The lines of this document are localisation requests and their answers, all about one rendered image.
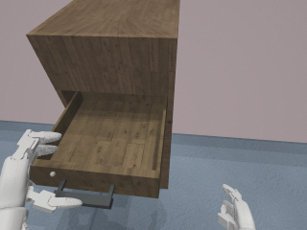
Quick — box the left robot hand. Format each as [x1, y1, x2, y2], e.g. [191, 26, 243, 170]
[0, 129, 83, 214]

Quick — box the cabinet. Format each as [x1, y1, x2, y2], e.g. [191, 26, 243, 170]
[26, 0, 180, 189]

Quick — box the right robot hand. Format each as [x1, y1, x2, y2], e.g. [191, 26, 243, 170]
[218, 184, 256, 230]

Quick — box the robot left forearm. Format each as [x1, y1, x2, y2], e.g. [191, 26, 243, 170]
[0, 207, 29, 230]

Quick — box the handle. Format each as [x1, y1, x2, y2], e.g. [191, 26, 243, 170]
[54, 178, 115, 210]

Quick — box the drawer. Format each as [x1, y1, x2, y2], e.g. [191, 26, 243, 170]
[29, 91, 168, 198]

